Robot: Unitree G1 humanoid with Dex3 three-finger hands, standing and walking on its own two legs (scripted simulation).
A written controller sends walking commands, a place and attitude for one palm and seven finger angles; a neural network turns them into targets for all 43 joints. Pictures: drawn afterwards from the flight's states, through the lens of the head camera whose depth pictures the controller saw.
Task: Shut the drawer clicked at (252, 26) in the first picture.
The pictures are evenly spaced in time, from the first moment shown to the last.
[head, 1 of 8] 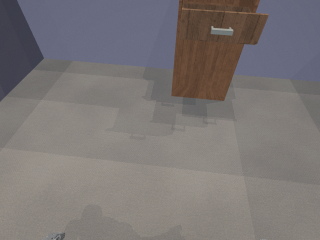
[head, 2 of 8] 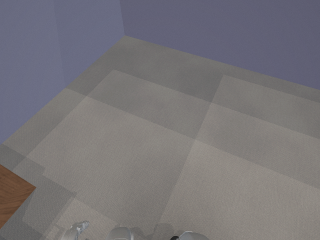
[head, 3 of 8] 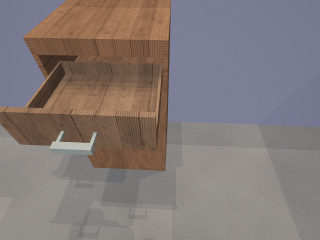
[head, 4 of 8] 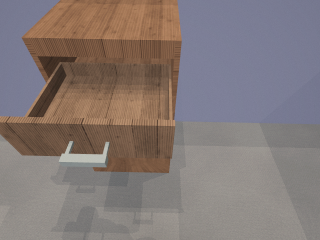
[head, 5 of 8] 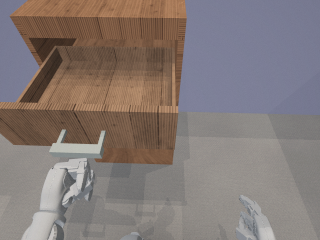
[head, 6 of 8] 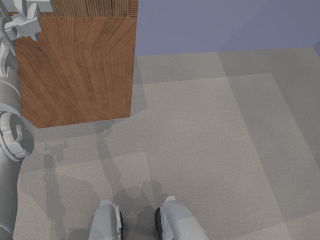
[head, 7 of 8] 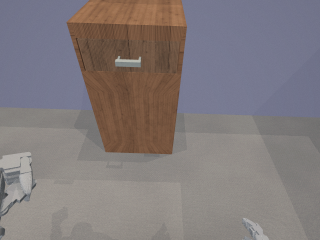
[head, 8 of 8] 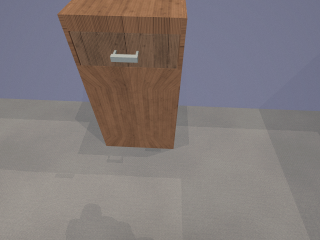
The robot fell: no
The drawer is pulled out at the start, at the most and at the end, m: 0.29 0.29 0.00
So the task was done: yes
